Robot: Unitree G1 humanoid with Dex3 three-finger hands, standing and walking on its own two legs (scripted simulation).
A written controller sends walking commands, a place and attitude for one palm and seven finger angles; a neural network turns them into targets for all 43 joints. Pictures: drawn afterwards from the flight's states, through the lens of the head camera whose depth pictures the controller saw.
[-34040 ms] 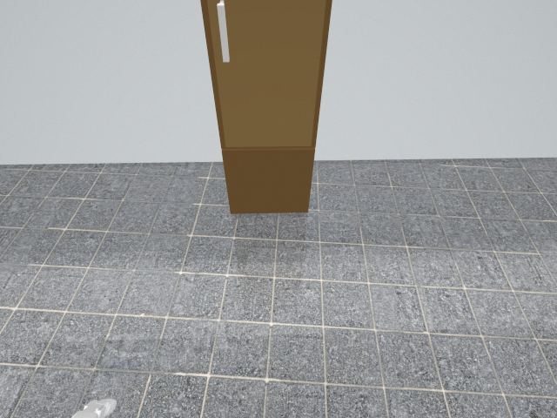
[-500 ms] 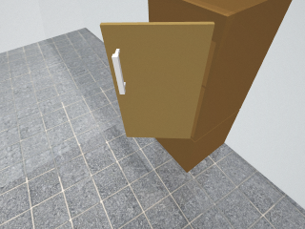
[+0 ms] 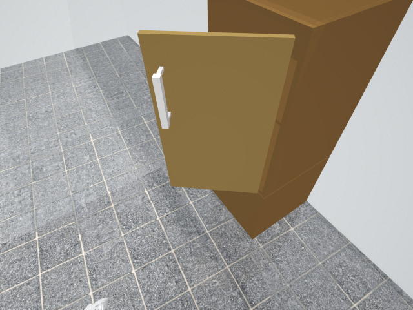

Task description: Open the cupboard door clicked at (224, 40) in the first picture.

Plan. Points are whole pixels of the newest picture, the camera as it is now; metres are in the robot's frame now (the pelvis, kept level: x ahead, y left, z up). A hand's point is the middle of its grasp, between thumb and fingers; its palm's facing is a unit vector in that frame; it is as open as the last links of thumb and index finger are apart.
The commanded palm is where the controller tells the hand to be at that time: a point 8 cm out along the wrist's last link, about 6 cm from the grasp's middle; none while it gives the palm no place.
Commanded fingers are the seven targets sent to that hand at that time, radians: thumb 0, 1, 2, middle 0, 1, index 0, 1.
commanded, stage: raise the hand with hooked fingers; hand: left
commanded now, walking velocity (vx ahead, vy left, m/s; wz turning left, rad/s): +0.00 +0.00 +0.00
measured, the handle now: (163, 98) +0.58 +0.15 +0.09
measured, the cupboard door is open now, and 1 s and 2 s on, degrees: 50 50 50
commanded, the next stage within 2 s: move the hooked fingers beside the handle in 2.00 s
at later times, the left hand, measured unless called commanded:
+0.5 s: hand (90, 287) +0.16 +0.22 +0.00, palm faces +0.07 -1.00 -0.06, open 9.6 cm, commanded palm +0.15 +0.27 +0.00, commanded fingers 0.00 0.18 0.59 -0.25 -0.76 -0.25 -0.76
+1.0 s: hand (72, 241) +0.23 +0.27 +0.03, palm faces -0.04 -1.00 -0.07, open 12.6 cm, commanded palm +0.20 +0.33 +0.05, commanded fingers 0.00 -0.41 0.34 -0.29 -1.14 -0.29 -1.14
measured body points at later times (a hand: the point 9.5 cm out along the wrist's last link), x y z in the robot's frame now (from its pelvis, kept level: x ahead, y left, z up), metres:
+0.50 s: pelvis -0.04 +0.01 -0.06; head +0.01 +0.02 +0.38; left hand +0.15 +0.28 +0.00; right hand +0.19 -0.22 -0.11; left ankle -0.04 +0.12 -0.74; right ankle +0.01 -0.08 -0.74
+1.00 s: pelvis -0.02 +0.04 -0.04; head +0.01 +0.05 +0.41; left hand +0.22 +0.32 +0.04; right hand +0.14 -0.21 -0.10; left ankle -0.04 +0.12 -0.74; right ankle +0.01 -0.08 -0.74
